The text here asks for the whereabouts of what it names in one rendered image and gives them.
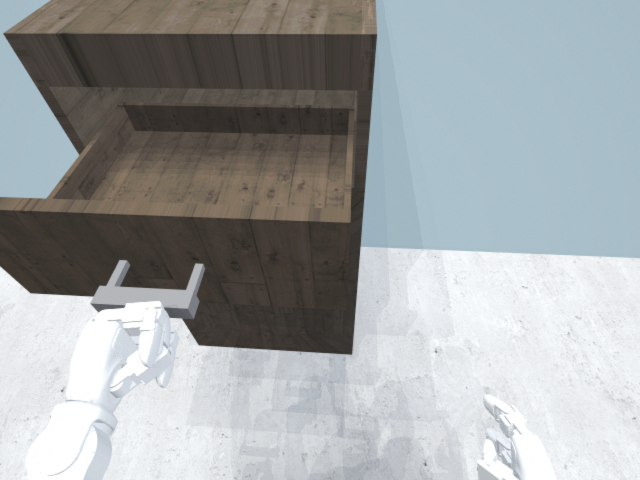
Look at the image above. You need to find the cabinet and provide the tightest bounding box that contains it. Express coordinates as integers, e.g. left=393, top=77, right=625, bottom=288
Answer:
left=3, top=0, right=377, bottom=355

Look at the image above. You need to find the drawer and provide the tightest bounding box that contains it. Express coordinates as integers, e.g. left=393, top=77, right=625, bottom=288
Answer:
left=0, top=102, right=355, bottom=310

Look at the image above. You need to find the right robot hand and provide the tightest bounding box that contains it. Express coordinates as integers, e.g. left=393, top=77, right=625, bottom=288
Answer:
left=477, top=394, right=557, bottom=480

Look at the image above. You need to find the left robot hand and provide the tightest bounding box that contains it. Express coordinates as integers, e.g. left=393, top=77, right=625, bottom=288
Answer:
left=65, top=301, right=180, bottom=413

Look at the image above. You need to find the handle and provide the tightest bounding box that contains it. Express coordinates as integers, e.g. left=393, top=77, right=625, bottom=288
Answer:
left=90, top=260, right=205, bottom=319

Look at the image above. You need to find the left robot forearm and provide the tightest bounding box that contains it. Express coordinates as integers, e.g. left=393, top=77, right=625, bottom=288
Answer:
left=24, top=401, right=118, bottom=480

